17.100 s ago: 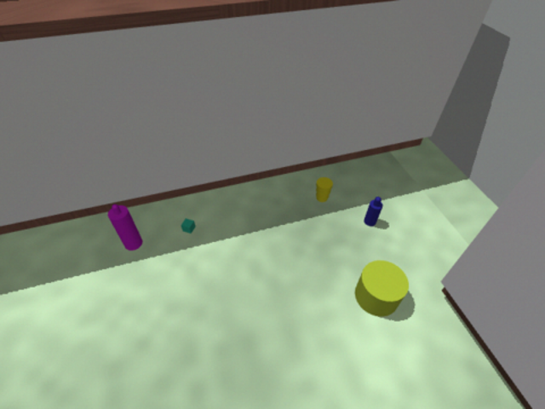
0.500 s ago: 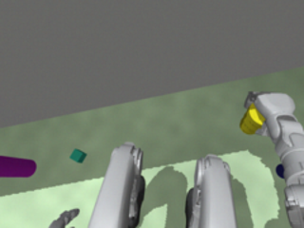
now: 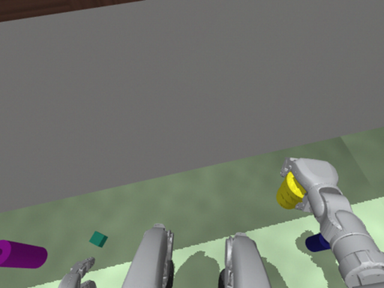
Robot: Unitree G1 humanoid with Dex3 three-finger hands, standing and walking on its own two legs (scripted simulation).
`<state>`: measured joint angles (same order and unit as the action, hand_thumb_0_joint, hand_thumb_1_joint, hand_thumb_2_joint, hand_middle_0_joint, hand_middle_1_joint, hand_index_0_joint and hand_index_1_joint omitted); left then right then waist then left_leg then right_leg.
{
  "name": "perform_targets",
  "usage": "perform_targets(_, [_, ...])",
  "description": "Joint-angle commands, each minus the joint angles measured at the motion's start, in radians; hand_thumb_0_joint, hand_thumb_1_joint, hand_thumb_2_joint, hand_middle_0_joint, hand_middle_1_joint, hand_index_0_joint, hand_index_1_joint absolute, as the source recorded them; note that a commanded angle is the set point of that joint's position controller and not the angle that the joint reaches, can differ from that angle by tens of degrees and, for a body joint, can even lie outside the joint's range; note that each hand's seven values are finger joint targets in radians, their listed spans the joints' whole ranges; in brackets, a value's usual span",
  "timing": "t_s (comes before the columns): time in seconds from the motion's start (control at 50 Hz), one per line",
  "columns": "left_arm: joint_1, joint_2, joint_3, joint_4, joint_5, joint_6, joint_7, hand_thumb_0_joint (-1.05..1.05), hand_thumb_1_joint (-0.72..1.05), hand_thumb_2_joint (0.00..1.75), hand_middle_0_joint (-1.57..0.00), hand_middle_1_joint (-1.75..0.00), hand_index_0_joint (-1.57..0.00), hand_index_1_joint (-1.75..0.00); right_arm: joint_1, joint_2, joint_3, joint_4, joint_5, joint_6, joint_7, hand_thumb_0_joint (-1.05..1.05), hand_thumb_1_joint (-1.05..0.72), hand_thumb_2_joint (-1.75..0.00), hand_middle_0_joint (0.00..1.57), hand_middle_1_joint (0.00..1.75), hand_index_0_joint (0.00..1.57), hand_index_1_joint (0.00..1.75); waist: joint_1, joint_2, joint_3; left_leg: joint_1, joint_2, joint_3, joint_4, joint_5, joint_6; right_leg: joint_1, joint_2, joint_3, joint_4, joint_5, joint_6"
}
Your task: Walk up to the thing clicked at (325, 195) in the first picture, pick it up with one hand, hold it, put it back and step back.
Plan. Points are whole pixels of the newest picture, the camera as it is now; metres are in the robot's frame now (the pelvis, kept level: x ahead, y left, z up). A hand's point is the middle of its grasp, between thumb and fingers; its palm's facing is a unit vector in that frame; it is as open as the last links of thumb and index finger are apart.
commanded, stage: lift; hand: right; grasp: from above
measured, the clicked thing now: (294, 191) +0.37 -0.23 -0.14
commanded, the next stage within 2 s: hold in 0.64 s
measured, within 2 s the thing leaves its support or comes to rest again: neither
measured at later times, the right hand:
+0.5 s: hand (321, 166) +0.37 -0.21 +0.04, palm faces -0.45 +0.07 -0.89, open 9.9 cm
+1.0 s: hand (334, 144) +0.38 -0.21 +0.09, palm faces -0.44 +0.06 -0.89, open 9.9 cm
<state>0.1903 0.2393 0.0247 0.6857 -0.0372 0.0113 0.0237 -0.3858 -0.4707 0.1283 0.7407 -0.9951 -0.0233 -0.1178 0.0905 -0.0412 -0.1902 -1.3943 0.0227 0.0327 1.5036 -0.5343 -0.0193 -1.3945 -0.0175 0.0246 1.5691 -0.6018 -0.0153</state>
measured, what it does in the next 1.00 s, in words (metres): rises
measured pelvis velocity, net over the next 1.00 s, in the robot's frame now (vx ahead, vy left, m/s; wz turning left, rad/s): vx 0.07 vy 0.00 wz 0.01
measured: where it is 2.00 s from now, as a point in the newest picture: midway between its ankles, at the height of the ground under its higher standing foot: outside the picture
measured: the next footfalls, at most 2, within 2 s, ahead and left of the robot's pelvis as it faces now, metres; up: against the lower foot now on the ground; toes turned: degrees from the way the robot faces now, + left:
none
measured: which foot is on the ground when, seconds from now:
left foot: down 0.00-1.00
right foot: down 0.00-1.00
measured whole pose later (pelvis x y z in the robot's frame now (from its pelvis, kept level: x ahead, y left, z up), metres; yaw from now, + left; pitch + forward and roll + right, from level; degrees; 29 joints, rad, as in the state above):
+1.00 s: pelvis +0.07 +0.00 +0.16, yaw +1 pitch +8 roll +0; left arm 0.25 0.25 0.05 0.72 -0.05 0.02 0.04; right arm -0.30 -0.38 0.20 0.79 -1.00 0.00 -0.11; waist 0.04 -0.04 -0.07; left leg -0.51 0.01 -0.01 0.70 -0.32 -0.02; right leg -0.49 -0.02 -0.03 0.73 -0.37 -0.01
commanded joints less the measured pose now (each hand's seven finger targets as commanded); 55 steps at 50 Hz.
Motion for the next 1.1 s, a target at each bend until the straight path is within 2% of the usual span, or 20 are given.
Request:
perform_targets(0.0, [0.07,0.158,0.058,-0.056,-0.009,-0.033,0.034,0.0,0.92,0.91,-0.2,-0.3,-0.2,-0.3,-0.317,-0.234,-0.098,-0.152,-0.008,0.02,-0.07,0.0,-0.56,-1.06,0.96,1.0,0.95,1.0,0.008,-0.06,-0.369,0.362,-0.048,-0.01,-0.32,0.069,0.041,0.42,0.025,0.017,-0.375,0.096,0.0])
perform_targets(0.02, [0.069,0.154,0.055,-0.052,-0.009,-0.035,0.038,0.0,0.92,0.91,-0.2,-0.3,-0.2,-0.3,-0.325,-0.193,-0.068,-0.144,-0.007,0.025,-0.071,0.0,-0.57,-1.04,0.95,1.01,0.96,1.01,0.018,-0.046,-0.341,0.376,-0.05,-0.014,-0.349,0.066,0.041,0.429,0.025,0.019,-0.399,0.091,-0.001])
perform_targets(0.12, [0.075,0.156,0.058,-0.042,-0.01,-0.048,0.046,0.0,0.92,0.91,-0.2,-0.3,-0.2,-0.3,-0.28,-0.171,-0.05,-0.085,0.0,0.041,-0.065,0.0,-0.5,-1.03,0.89,1.02,0.9,1.01,-0.006,-0.031,-0.305,0.499,-0.055,-0.026,-0.461,0.106,0.042,0.53,0.026,0.011,-0.495,0.142,0.001])
perform_targets(0.14, [0.075,0.153,0.055,-0.039,-0.01,-0.05,0.047,0.0,0.92,0.91,-0.2,-0.3,-0.2,-0.3,-0.247,-0.157,-0.038,-0.054,0.002,0.046,-0.061,0.0,-0.49,-1.04,0.9,1.01,0.9,1.01,-0.008,-0.027,-0.279,0.526,-0.054,-0.027,-0.481,0.125,0.042,0.542,0.027,0.006,-0.513,0.166,0.001])
perform_targets(0.18, [0.08,0.152,0.055,-0.044,-0.009,-0.053,0.048,0.0,0.92,0.91,-0.2,-0.3,-0.2,-0.3,-0.283,-0.133,-0.015,-0.078,0.011,0.044,-0.052,0.0,-0.49,-1.07,0.9,1.02,0.9,1.03,0.0,-0.027,-0.278,0.562,-0.058,-0.023,-0.515,0.149,0.042,0.596,0.027,0.006,-0.55,0.19,0.002])
perform_targets(0.22, [0.09,0.152,0.056,-0.044,-0.007,-0.054,0.05,0.0,0.92,0.91,-0.2,-0.3,-0.2,-0.3,-0.281,-0.14,-0.021,-0.074,0.011,0.044,-0.054,0.0,-0.49,-1.06,0.89,1.04,0.89,1.04,-0.008,-0.019,-0.273,0.61,-0.059,-0.022,-0.549,0.178,0.041,0.633,0.028,-0.002,-0.577,0.222,0.001])
perform_targets(0.26, [0.094,0.15,0.055,-0.046,-0.007,-0.057,0.049,0.0,0.92,0.91,-0.2,-0.3,-0.2,-0.3,-0.25,-0.118,-0.013,-0.07,0.017,0.047,-0.059,0.0,-0.5,-1.06,0.89,1.03,0.9,1.03,-0.012,-0.011,-0.258,0.646,-0.058,-0.023,-0.583,0.198,0.042,0.67,0.028,-0.002,-0.613,0.243,0.002])
perform_targets(0.36, [0.101,0.154,0.054,-0.046,-0.004,-0.055,0.046,0.0,0.92,0.91,-0.2,-0.3,-0.2,-0.3,-0.288,-0.155,-0.035,-0.091,0.0,0.051,-0.077,0.0,-0.47,-1.02,0.88,0.99,0.88,0.99,-0.022,-0.028,-0.234,0.722,-0.057,-0.023,-0.647,0.247,0.042,0.757,0.026,-0.006,-0.694,0.302,0.009])
perform_targets(0.4, [0.098,0.151,0.054,-0.044,-0.002,-0.056,0.044,0.0,0.92,0.91,-0.2,-0.3,-0.2,-0.3,-0.28,-0.141,-0.031,-0.096,-0.001,0.05,-0.079,0.0,-0.46,-1.01,0.88,0.98,0.88,0.98,-0.024,-0.043,-0.226,0.734,-0.056,-0.023,-0.663,0.268,0.042,0.794,0.024,-0.006,-0.72,0.327,0.012])
perform_targets(0.48, [0.089,0.154,0.058,-0.054,-0.002,-0.052,0.04,0.0,0.91,0.91,-0.2,-0.3,-0.2,-0.3,-0.268,-0.14,-0.034,-0.1,0.007,0.052,-0.085,0.0,-0.48,-1.02,0.89,0.97,0.89,0.97,-0.033,-0.032,-0.2,0.804,-0.053,-0.026,-0.733,0.268,0.038,0.852,0.028,-0.011,-0.785,0.325,0.012])
perform_targets(0.5, [0.091,0.152,0.058,-0.052,-0.004,-0.05,0.038,0.0,0.91,0.91,-0.2,-0.3,-0.2,-0.3,-0.245,-0.118,-0.022,-0.09,0.01,0.056,-0.082,0.0,-0.48,-1.03,0.89,0.98,0.89,0.99,-0.03,-0.018,-0.203,0.813,-0.053,-0.026,-0.744,0.282,0.038,0.872,0.026,-0.013,-0.795,0.34,0.011])
perform_targets(0.56, [0.094,0.156,0.063,-0.049,-0.004,-0.047,0.037,0.0,0.91,0.91,-0.2,-0.3,-0.2,-0.3,-0.244,-0.13,-0.028,-0.088,0.011,0.057,-0.077,0.0,-0.51,-1.06,0.91,1.0,0.91,1.0,-0.031,-0.003,-0.21,0.866,-0.051,-0.027,-0.778,0.339,0.033,0.918,0.027,-0.016,-0.814,0.401,0.011])
perform_targets(0.6, [0.096,0.152,0.063,-0.047,-0.007,-0.047,0.035,0.0,0.91,0.91,-0.2,-0.3,-0.2,-0.3,-0.24,-0.089,-0.001,-0.092,0.022,0.054,-0.069,0.0,-0.49,-1.08,0.9,1.01,0.9,1.01,-0.024,0.001,-0.185,0.873,-0.052,-0.024,-0.797,0.348,0.034,0.939,0.025,-0.017,-0.835,0.413,0.012])
perform_targets(0.68, [0.098,0.154,0.067,-0.048,-0.006,-0.044,0.034,0.0,0.91,0.9,-0.2,-0.3,-0.2,-0.3,-0.241,-0.103,-0.011,-0.103,0.017,0.047,-0.06,0.0,-0.49,-1.08,0.87,1.06,0.89,1.04,-0.04,0.004,-0.182,0.914,-0.054,-0.024,-0.822,0.394,0.034,0.974,0.025,-0.019,-0.864,0.473,0.014])
perform_targets(0.7, [0.093,0.156,0.069,-0.051,-0.008,-0.043,0.033,0.0,0.91,0.9,-0.2,-0.3,-0.2,-0.3,-0.225,-0.095,-0.005,-0.09,0.017,0.046,-0.056,0.0,-0.49,-1.09,0.87,1.07,0.89,1.05,-0.032,0.004,-0.175,0.921,-0.053,-0.026,-0.833,0.399,0.035,0.988,0.027,-0.026,-0.873,0.475,0.013])
perform_targets(0.84, [0.077,0.159,0.072,-0.053,-0.01,-0.035,0.032,0.0,0.91,0.9,-0.2,-0.3,-0.2,-0.3,-0.253,-0.128,-0.018,-0.133,-0.011,0.031,-0.04,0.0,-0.52,-1.05,0.88,1.02,0.9,1.0,-0.044,-0.004,-0.172,0.985,-0.052,-0.035,-0.873,0.46,0.033,1.038,0.035,-0.036,-0.912,0.538,0.013])
perform_targets(0.98, [0.066,0.162,0.076,-0.066,-0.011,-0.024,0.024,0.0,0.91,0.9,-0.2,-0.3,-0.2,-0.3,-0.235,-0.118,-0.018,-0.143,-0.012,0.033,-0.031,0.0,-0.47,-1.04,0.83,1.01,0.86,0.99,-0.048,0.013,-0.165,1.037,-0.055,-0.03,-0.897,0.502,0.033,1.079,0.033,-0.035,-0.946,0.589,0.014])
perform_targets(1.0, [0.067,0.165,0.079,-0.066,-0.011,-0.022,0.023,0.0,0.91,0.9,-0.2,-0.3,-0.2,-0.3,-0.2,-0.118,-0.022,-0.121,-0.016,0.036,-0.027,0.0,-0.47,-1.05,0.85,1.0,0.86,0.99,-0.055,0.016,-0.155,1.034,-0.053,-0.028,-0.902,0.503,0.035,1.087,0.033,-0.041,-0.949,0.595,0.014])
perform_targets(1.02, [0.066,0.163,0.079,-0.069,-0.011,-0.02,0.021,0.0,0.91,0.9,-0.2,-0.3,-0.2,-0.3,-0.218,-0.101,-0.005,-0.142,-0.009,0.035,-0.022,0.0,-0.47,-1.04,0.84,1.0,0.86,0.99,-0.045,0.006,-0.147,1.029,-0.054,-0.029,-0.905,0.507,0.034,1.092,0.031,-0.038,-0.952,0.603,0.015])
perform_targets(1.08, [0.061,0.166,0.081,-0.078,-0.013,-0.016,0.019,0.0,0.91,0.9,-0.2,-0.3,-0.2,-0.3,-0.21,-0.112,-0.012,-0.16,-0.007,0.034,-0.003,0.0,-0.46,-1.02,0.82,1.0,0.85,0.98,-0.057,0.0,-0.152,1.043,-0.056,-0.028,-0.915,0.502,0.036,1.112,0.03,-0.04,-0.967,0.603,0.016])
